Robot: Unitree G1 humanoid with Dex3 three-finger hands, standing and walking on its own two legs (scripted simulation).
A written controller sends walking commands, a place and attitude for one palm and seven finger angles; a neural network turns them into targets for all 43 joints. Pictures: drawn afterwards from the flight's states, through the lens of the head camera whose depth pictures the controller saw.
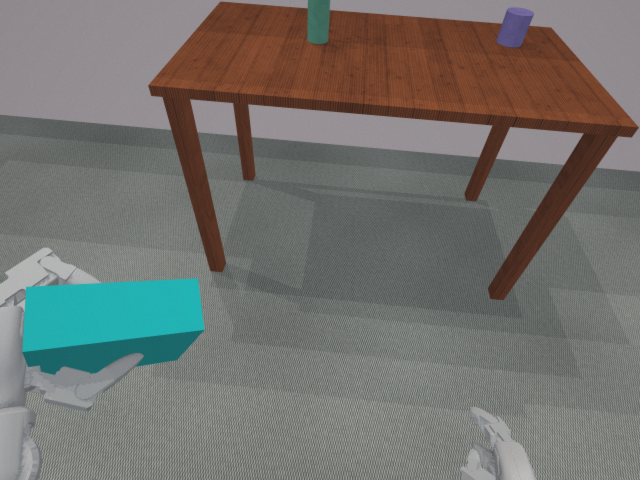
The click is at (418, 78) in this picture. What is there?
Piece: table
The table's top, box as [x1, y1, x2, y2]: [148, 2, 638, 137]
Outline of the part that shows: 148,85 151,95 631,137 638,127 550,27 529,26 523,42 519,47 506,47 500,45 495,41 501,25 499,23 330,10 328,41 323,44 313,44 308,42 306,39 307,8 220,2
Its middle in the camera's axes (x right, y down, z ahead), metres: +0.20 -0.56 +1.19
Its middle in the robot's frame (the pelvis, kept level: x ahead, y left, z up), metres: +1.27 -0.12 -0.01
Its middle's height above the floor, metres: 0.77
